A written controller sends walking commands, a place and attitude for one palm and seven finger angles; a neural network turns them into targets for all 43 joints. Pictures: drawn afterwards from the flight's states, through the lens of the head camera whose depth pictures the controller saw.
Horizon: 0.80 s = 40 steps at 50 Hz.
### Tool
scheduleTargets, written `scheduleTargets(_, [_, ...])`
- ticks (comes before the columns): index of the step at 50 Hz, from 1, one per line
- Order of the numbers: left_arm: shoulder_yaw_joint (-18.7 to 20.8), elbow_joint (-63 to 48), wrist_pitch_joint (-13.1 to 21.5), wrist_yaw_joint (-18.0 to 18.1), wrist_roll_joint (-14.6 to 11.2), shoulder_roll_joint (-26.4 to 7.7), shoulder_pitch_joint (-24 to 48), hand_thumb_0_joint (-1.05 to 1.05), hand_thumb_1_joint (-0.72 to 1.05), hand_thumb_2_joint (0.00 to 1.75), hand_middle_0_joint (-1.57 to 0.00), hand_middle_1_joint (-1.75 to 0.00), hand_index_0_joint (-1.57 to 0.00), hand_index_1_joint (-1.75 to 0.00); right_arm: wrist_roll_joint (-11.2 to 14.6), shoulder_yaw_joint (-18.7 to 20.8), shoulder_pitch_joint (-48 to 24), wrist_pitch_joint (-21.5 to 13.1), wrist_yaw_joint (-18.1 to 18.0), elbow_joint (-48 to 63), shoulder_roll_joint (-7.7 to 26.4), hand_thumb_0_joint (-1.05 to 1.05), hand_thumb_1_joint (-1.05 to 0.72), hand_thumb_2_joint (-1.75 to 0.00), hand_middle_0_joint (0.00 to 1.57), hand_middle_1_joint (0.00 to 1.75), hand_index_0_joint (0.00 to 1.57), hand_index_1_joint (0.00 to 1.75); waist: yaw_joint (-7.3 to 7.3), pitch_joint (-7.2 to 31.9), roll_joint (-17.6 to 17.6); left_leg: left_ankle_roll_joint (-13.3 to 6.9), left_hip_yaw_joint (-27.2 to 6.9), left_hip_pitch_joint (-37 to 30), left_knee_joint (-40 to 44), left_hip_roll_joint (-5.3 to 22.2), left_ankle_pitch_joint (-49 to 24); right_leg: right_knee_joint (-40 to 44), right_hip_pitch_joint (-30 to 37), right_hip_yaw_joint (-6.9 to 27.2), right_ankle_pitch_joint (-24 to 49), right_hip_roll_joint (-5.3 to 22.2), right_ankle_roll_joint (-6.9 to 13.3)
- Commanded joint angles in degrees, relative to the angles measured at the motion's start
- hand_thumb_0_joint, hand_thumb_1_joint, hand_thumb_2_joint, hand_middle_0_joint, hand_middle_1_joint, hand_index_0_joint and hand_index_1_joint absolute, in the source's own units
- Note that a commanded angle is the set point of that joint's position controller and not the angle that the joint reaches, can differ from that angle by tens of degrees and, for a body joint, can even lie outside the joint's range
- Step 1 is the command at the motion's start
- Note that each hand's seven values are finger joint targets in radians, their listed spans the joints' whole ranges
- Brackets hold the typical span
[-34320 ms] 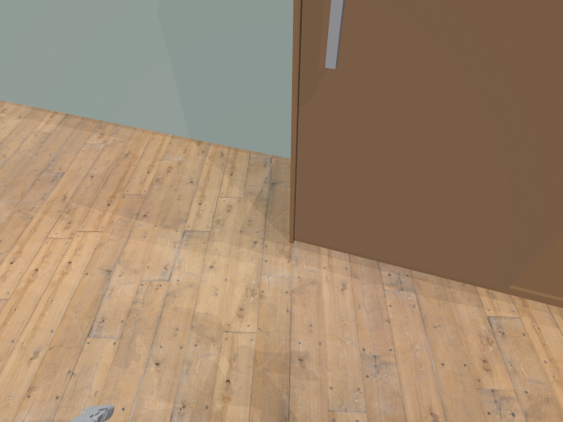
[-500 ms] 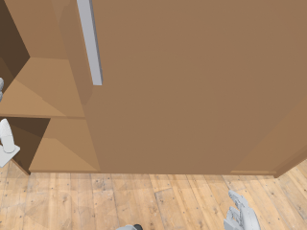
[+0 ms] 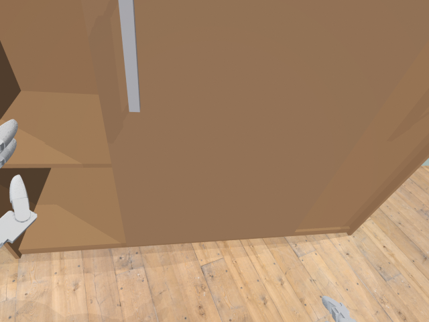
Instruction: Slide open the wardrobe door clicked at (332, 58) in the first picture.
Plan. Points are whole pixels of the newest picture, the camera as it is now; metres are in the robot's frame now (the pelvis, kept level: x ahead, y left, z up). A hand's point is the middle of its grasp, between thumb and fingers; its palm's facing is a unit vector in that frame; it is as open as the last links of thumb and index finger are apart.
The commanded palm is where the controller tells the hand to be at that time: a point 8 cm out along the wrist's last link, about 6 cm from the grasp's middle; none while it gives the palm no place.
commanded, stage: stop stepping back and stand still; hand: left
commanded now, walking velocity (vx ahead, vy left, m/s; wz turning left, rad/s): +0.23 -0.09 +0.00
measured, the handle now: (131, 48) +0.58 +0.28 +0.23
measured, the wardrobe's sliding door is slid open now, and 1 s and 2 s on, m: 0.45 0.45 0.45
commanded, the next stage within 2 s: let the arm hang, fingers relaxed in 0.96 s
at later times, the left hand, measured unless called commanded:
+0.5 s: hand out of the picture +0.16 +0.32 +0.15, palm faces +0.50 -0.80 -0.32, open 7.4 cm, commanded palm +0.09 +0.35 +0.18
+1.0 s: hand (24, 198) +0.21 +0.30 +0.16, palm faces +0.39 -0.78 -0.49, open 7.4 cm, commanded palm +0.14 +0.35 +0.18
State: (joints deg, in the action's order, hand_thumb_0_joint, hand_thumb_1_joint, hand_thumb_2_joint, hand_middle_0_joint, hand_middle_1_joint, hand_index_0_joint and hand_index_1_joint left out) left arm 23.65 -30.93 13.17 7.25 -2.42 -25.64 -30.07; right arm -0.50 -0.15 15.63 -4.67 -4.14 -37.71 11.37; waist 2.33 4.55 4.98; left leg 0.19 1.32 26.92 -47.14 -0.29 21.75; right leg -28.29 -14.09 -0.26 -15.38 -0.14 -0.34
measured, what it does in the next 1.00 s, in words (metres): steps on the spot: left foot, then right foot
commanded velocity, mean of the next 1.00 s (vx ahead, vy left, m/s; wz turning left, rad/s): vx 0.01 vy -0.06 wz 0.00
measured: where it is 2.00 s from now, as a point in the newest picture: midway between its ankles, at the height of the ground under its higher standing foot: outside the picture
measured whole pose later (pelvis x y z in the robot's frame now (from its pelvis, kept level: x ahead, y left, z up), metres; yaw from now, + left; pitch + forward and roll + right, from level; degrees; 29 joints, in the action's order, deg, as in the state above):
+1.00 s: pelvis +0.01 +0.04 +0.01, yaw +2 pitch +2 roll +0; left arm 22.7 -28.2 10.8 8.3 -2.5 -24.5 -30.9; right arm 0.6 -0.2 8.8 -6.0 -4.4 -32.9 11.9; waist -0.6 -1.7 0.8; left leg -0.4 1.2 15.1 -27.5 0.2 14.3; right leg -25.8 -10.9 -1.1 -16.9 -3.3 3.1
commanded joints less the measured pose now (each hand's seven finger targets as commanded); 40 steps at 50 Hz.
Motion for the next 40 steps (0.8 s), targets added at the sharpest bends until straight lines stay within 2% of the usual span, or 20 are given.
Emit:
scheduleTargets(1, [3.0,-7.0,2.5,2.6,1.2,-7.5,16.8,0.0,0.9,0.9,-0.2,-0.3,-0.2,-0.3,0.9,2.8,-7.3,-6.4,-2.4,8.8,10.3,0.0,-0.9,-0.9,0.2,0.3,0.2,0.3,-2.31,-3.4,-24.8,-4.1,-18.9,-10.3,34.0,11.5,3.3,-8.1,-8.7,0.1,-9.0,-0.2,1.1])
scheduleTargets(2, [4.9,-9.1,3.2,2.6,1.4,-9.6,15.8,0.0,0.9,0.9,-0.2,-0.3,-0.2,-0.3,0.9,3.1,-7.8,-7.3,-2.5,9.7,9.6,0.0,-0.9,-0.9,0.2,0.3,0.2,0.3,-0.94,-0.2,-20.6,-6.1,-22.4,-7.6,36.5,13.6,9.7,-11.9,-3.7,0.4,-9.2,-2.8,0.3])
scheduleTargets(3, [5.8,-8.8,2.7,2.0,0.5,-9.4,10.4,0.0,0.9,0.9,-0.2,-0.3,-0.2,-0.3,0.9,2.9,-6.5,-7.7,-1.8,8.9,8.1,0.0,-0.9,-0.9,0.2,0.3,0.2,0.3,-2.7,1.7,-19.4,-5.4,-25.5,-7.1,41.2,13.7,21.9,-15.2,-2.9,0.9,-12.2,-3.9,0.2])
scheduleTargets(4, [8.1,-14.5,2.5,1.6,0.2,-11.8,9.0,0.0,0.9,0.9,-0.2,-0.3,-0.2,-0.3,0.2,3.1,-6.9,-8.2,-1.2,9.7,7.9,0.0,-0.9,-0.9,0.2,0.3,0.2,0.3,-2.47,2.0,-23.5,-3.7,-30.0,-7.9,45.4,14.1,26.3,-18.5,-4.5,1.9,-12.6,-4.3,0.1])
scheduleTargets(10, [7.3,-11.6,1.3,1.6,0.6,-9.4,-3.5,0.0,0.9,0.9,-0.2,-0.3,-0.2,-0.3,-0.9,2.7,-7.1,-6.8,0.7,9.4,7.3,0.0,-0.9,-0.9,0.2,0.3,0.2,0.3,-1.42,2.1,-13.8,-0.2,-11.4,-1.8,35.8,6.9,12.2,7.3,15.5,-3.6,-8.9,-4.5,3.1])
scheduleTargets(11, [8.0,-9.5,0.8,1.5,0.6,-10.2,-2.3,0.0,0.9,0.9,-0.2,-0.3,-0.2,-0.3,-1.1,3.0,-6.8,-6.0,0.4,9.0,7.5,0.0,-0.9,-0.9,0.2,0.3,0.2,0.3,-1.5,1.9,-9.9,0.4,-8.2,-0.4,29.2,5.0,9.9,9.6,16.6,-0.8,-9.4,-1.9,4.8])
scheduleTargets(13, [8.8,-6.2,0.5,1.3,0.0,-11.0,3.6,0.0,0.9,0.9,-0.2,-0.3,-0.2,-0.3,-1.2,3.7,-5.4,-4.6,-0.2,7.8,7.5,0.0,-0.9,-0.9,0.2,0.3,0.2,0.3,-2.52,-0.2,2.6,0.4,-0.5,-0.7,0.8,0.3,1.6,18.0,4.1,19.1,-18.6,13.3,12.5])
scheduleTargets(14, [8.0,-6.4,0.6,1.8,-0.3,-9.9,8.8,0.0,0.9,0.9,-0.2,-0.3,-0.2,-0.3,-0.9,3.6,-5.9,-4.5,-0.1,7.4,7.7,0.0,-0.9,-0.9,0.2,0.3,0.2,0.3,-2.72,-1.6,3.8,0.4,-1.4,1.7,-8.1,0.3,0.0,20.5,0.7,25.4,-20.0,19.0,15.8])
scheduleTargets(15, [6.1,-2.3,0.3,2.0,0.0,-8.0,9.0,0.0,0.9,0.9,-0.2,-0.3,-0.2,-0.3,-0.2,3.4,-4.9,-4.9,0.0,6.8,7.6,0.0,-0.9,-0.9,0.2,0.3,0.2,0.3,-3.21,-3.2,4.5,-0.3,-3.4,4.9,-10.4,1.9,0.2,18.0,1.7,23.4,-16.4,18.6,15.9])
scheduleTargets(20, [1.2,-1.5,0.2,1.8,0.8,-5.7,14.8,0.0,0.9,0.9,-0.2,-0.3,-0.2,-0.3,0.2,2.1,-8.1,-4.9,-1.0,6.7,7.3,0.0,-0.9,-0.9,0.2,0.3,0.2,0.3,-3.87,-7.8,-5.7,-1.7,1.0,-14.1,15.2,2.5,-1.4,6.3,-10.5,6.7,-18.6,9.3,8.5])
scheduleTargets(21, [1.7,-4.3,0.5,1.8,0.5,-6.1,14.7,0.0,0.9,0.9,-0.2,-0.3,-0.2,-0.3,0.2,2.5,-8.0,-5.5,-1.1,7.6,8.5,0.0,-0.9,-0.9,0.2,0.3,0.2,0.3,-3.65,-7.5,-12.2,-3.3,-5.8,-16.2,22.6,5.2,2.7,-0.9,-12.6,4.0,-17.5,4.9,6.0])
scheduleTargets(22, [2.9,-8.3,1.2,1.9,0.2,-7.2,14.3,0.0,0.9,0.9,-0.2,-0.3,-0.2,-0.3,0.2,2.7,-8.1,-6.0,-1.0,8.5,9.0,0.0,-0.9,-0.9,0.2,0.3,0.2,0.3,-3.5,-6.8,-19.5,-6.4,-19.7,-18.4,30.0,12.6,7.4,-9.5,-15.9,0.0,-15.3,-0.7,2.4])
scheduleTargets(23, [4.6,-12.3,1.9,1.9,0.3,-8.5,14.1,0.0,0.9,0.9,-0.2,-0.3,-0.2,-0.3,0.1,2.8,-8.7,-6.3,-0.6,9.7,8.8,0.0,-0.9,-0.9,0.2,0.3,0.2,0.3,-1.84,-3.7,-20.8,-8.6,-27.2,-14.9,36.6,16.4,12.7,-17.4,-11.2,-2.3,-15.0,-4.2,0.8])
scheduleTargets(24, [8.7,-14.2,2.6,1.6,-0.5,-13.4,13.5,0.0,0.9,0.9,-0.2,-0.3,-0.2,-0.3,0.0,2.6,-8.1,-7.2,-0.4,8.6,7.3,0.0,-0.9,-0.9,0.2,0.3,0.2,0.3,-2.79,-3.0,-22.4,-8.5,-31.0,-11.2,42.5,17.5,25.0,-23.7,-9.5,0.5,-17.2,-3.7,0.9])
scheduleTargets(25, [7.9,-14.3,2.3,1.6,0.0,-10.9,10.4,0.0,0.9,0.9,-0.2,-0.3,-0.2,-0.3,-0.6,2.4,-7.7,-7.8,-0.1,9.4,6.1,0.0,-0.9,-0.9,0.2,0.3,0.2,0.3,-2.93,-6.1,-22.2,-9.4,-32.9,-8.4,42.9,17.6,23.0,-23.8,-9.9,2.3,-14.2,-2.1,1.2])
scheduleTargets(29, [9.5,-10.4,1.8,1.9,0.6,-9.8,-1.1,0.0,0.9,0.9,-0.2,-0.3,-0.2,-0.3,-0.3,2.2,-6.9,-7.5,1.0,9.3,6.8,0.0,-0.9,-0.9,0.2,0.3,0.2,0.3,-1.53,-0.6,-13.2,-4.6,-10.9,-5.2,30.8,10.7,4.4,2.5,8.6,-1.6,-4.8,-1.4,1.4])
scheduleTargets(31, [8.4,-4.6,1.6,1.5,0.5,-8.2,0.2,0.0,0.9,0.9,-0.2,-0.3,-0.2,-0.3,-0.2,2.9,-6.5,-6.8,0.8,9.6,7.1,0.0,-0.9,-0.9,0.2,0.3,0.2,0.3,-2.44,-2.1,-5.0,-1.9,-3.9,-2.4,20.4,5.3,-0.1,9.9,8.8,6.4,-1.1,2.8,3.8])
scheduleTargets(34, [5.3,-1.3,0.7,1.6,-0.3,-5.6,3.1,0.0,0.9,0.9,-0.2,-0.3,-0.2,-0.3,0.8,3.5,-5.5,-6.8,0.9,8.6,7.2,0.0,-0.9,-0.9,0.2,0.3,0.2,0.3,-3.22,-2.3,0.5,-0.6,-2.9,-7.2,7.4,2.4,-6.7,14.6,-0.3,20.9,0.9,12.9,8.4])
scheduleTargets(37, [4.3,-1.6,1.2,2.3,0.0,-6.5,5.5,0.0,0.9,0.9,-0.2,-0.3,-0.2,-0.3,0.9,2.3,-6.7,-6.7,0.1,8.3,6.6,0.0,-0.9,-0.9,0.2,0.3,0.2,0.3,-2.87,-0.5,-0.7,-1.1,-2.9,-9.2,14.9,3.1,-11.6,6.7,6.3,12.5,26.3,11.5,6.1])
scheduleTargets(40, [5.0,-6.4,1.5,2.6,0.7,-8.3,7.2,0.0,0.9,0.9,-0.2,-0.3,-0.2,-0.3,0.8,2.0,-8.1,-6.4,-1.0,9.5,7.1,0.0,-0.9,-0.9,0.2,0.3,0.2,0.3,-1.75,3.5,-6.9,-2.4,-4.1,-20.1,20.2,5.5,-37.1,0.6,5.9,4.8,34.0,5.0,0.2])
